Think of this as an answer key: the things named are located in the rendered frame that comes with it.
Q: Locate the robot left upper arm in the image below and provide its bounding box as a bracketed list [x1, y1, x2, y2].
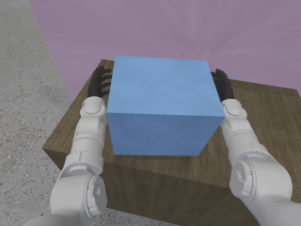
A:
[23, 173, 107, 226]

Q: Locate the robot right upper arm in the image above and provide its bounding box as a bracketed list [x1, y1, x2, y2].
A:
[230, 158, 301, 226]

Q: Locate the robot left forearm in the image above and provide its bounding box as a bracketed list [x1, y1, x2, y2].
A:
[50, 96, 108, 212]

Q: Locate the left robot hand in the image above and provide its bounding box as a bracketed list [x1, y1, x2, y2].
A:
[87, 65, 113, 98]

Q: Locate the pedestal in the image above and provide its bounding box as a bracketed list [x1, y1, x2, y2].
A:
[42, 59, 301, 226]

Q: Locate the carton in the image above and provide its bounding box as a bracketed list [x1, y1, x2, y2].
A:
[106, 56, 226, 156]

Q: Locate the robot right forearm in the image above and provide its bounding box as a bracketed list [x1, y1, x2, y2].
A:
[220, 99, 293, 196]

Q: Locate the right robot hand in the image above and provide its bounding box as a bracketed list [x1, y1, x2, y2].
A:
[211, 69, 234, 103]

